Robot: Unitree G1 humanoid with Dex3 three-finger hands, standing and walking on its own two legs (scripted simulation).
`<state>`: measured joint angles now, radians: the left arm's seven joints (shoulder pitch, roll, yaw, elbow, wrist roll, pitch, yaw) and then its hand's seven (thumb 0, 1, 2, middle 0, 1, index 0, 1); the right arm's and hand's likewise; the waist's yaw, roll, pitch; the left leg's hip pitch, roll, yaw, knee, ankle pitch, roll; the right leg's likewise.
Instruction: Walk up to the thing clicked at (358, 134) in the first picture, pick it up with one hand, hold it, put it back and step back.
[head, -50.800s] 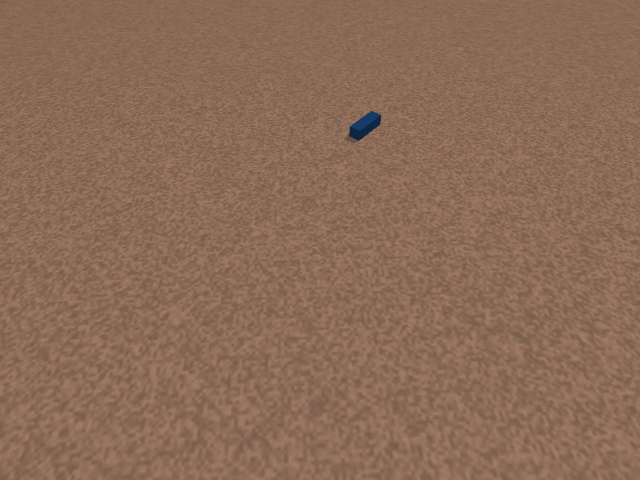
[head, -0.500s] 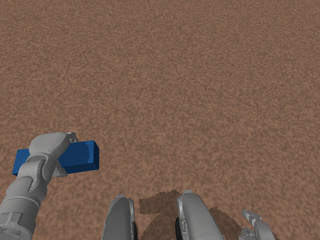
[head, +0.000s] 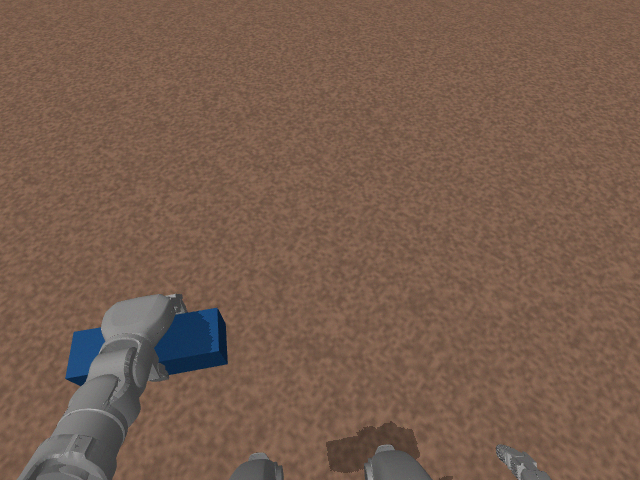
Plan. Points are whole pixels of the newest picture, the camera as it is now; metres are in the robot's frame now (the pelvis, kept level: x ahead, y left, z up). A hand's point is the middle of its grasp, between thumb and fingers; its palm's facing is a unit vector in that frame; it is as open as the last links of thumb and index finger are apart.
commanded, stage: lift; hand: left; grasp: from above
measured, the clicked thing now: (153, 348) +0.34 +0.25 -0.11
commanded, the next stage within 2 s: hold in 0.06 s
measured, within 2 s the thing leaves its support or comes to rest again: neither
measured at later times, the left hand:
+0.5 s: hand (144, 321) +0.34 +0.23 -0.03, palm faces -0.46 -0.07 -0.89, open 9.8 cm
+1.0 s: hand (141, 336) +0.31 +0.22 +0.00, palm faces -0.47 -0.06 -0.88, open 9.8 cm
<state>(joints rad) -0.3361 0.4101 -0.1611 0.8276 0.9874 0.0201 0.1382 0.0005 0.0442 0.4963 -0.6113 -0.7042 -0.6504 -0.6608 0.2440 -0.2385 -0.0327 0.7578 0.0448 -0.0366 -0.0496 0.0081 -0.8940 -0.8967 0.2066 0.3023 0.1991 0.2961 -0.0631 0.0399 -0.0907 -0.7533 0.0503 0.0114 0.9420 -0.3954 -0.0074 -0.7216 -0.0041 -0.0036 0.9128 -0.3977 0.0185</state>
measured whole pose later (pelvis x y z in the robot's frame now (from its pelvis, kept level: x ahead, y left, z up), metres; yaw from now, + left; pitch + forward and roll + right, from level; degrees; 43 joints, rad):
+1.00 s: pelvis +0.02 +0.00 +0.05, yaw +0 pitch +3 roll +0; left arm -0.22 0.40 -0.20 0.65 1.00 0.00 -0.02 0.00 0.04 0.51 -0.64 -0.64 -0.69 -0.59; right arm 0.21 -0.25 -0.04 0.69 0.07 0.07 -0.05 0.01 -0.89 -0.89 0.21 0.30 0.20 0.30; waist -0.01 0.04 -0.04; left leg -0.36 0.03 0.04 0.58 -0.27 -0.01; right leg -0.35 -0.02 0.02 0.58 -0.29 0.02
